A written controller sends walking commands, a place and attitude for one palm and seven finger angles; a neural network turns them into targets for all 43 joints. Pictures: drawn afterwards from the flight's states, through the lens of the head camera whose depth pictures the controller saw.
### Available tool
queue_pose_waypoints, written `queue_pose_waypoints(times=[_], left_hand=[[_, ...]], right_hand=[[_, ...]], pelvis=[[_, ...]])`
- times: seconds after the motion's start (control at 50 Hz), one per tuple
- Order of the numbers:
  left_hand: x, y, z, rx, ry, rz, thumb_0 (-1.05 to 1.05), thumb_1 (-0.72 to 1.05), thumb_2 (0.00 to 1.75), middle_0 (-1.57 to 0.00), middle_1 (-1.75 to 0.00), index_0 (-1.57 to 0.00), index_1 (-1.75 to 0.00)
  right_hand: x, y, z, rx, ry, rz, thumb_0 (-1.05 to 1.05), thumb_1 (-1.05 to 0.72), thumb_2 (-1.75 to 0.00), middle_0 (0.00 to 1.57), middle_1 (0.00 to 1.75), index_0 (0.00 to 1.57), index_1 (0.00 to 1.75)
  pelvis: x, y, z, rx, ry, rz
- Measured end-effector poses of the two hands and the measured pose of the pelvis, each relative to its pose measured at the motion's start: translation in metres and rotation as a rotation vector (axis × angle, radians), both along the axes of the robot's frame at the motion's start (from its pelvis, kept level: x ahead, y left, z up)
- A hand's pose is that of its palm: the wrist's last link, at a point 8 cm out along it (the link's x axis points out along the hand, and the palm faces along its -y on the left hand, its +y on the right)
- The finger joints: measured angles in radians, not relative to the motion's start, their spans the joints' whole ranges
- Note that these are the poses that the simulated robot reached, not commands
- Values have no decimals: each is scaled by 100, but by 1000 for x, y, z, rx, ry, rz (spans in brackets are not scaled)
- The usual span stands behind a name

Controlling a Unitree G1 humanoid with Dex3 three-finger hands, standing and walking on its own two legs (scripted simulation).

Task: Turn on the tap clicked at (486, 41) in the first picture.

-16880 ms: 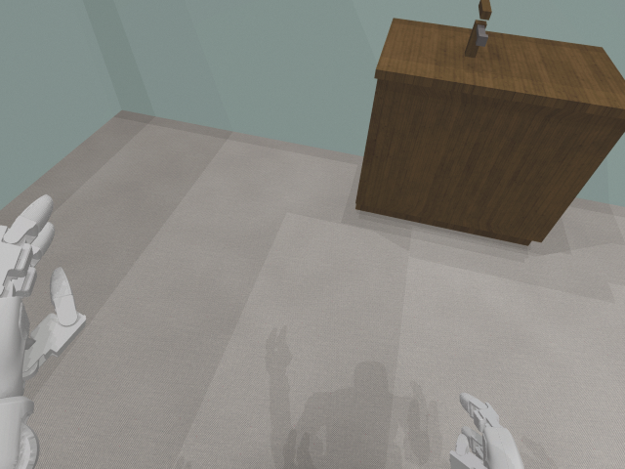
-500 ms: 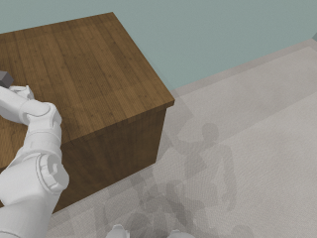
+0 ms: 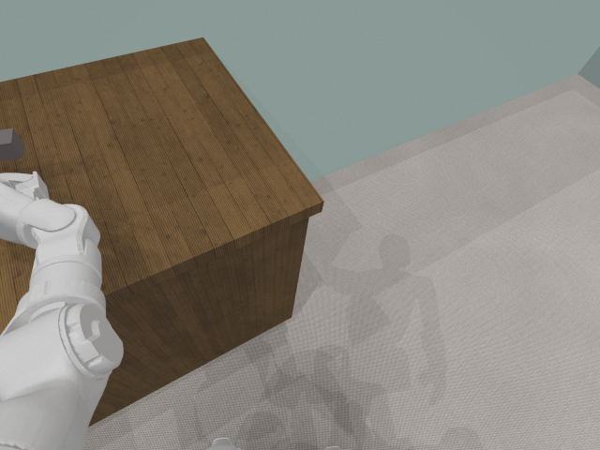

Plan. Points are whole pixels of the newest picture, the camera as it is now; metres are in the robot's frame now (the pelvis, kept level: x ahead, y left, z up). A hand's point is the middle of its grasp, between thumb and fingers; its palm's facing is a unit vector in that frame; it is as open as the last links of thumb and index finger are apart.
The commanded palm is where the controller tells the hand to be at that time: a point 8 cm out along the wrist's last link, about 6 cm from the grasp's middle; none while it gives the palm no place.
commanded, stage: lift the hand up off the lever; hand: left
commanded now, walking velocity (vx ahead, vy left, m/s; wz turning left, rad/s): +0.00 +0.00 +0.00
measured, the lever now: (8, 144) +0.52 +0.35 +0.09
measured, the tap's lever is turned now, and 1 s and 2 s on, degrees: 79 79 79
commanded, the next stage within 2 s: none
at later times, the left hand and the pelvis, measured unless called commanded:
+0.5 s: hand (23, 175) +0.46 +0.31 +0.09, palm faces +0.87 -0.48 -0.09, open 7.8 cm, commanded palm +0.40 +0.31 +0.11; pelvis +0.00 +0.02 +0.01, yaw +1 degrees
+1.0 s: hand (16, 164) +0.45 +0.29 +0.13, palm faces +0.88 -0.47 -0.10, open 7.8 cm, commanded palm +0.39 +0.30 +0.13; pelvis -0.01 +0.00 +0.02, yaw +1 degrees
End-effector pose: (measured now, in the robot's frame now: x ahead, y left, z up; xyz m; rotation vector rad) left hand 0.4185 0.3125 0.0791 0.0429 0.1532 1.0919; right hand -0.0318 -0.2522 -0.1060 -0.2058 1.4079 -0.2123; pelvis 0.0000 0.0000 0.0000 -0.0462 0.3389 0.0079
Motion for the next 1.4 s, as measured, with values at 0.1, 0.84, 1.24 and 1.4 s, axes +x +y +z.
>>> queue_pose_waypoints(times=[0.1,0.84,1.24,1.4], left_hand=[[-4,11,14,33,-13,-14,2,90,89,-15,-15,-14,-15],[-21,-17,39,-5,2,-23,2,90,89,-15,-15,-15,-15],[-38,-1,59,23,-41,-5,2,90,89,-15,-15,-15,-15],[-39,-4,62,8,-36,-33,2,90,89,-15,-15,-15,-15]], right_hand=[[10,4,1,7,-18,4,1,-91,-90,20,30,20,30],[21,5,2,20,-81,42,1,-91,-90,20,30,20,30],[44,-10,9,-2,-134,45,1,-91,-90,20,30,20,30],[67,-4,10,2,-176,62,1,-91,-90,20,30,20,30]], pelvis=[[4,5,4,0,-22,4],[-10,5,14,12,-83,17],[-2,-3,21,21,-124,23],[0,1,24,25,-143,28]])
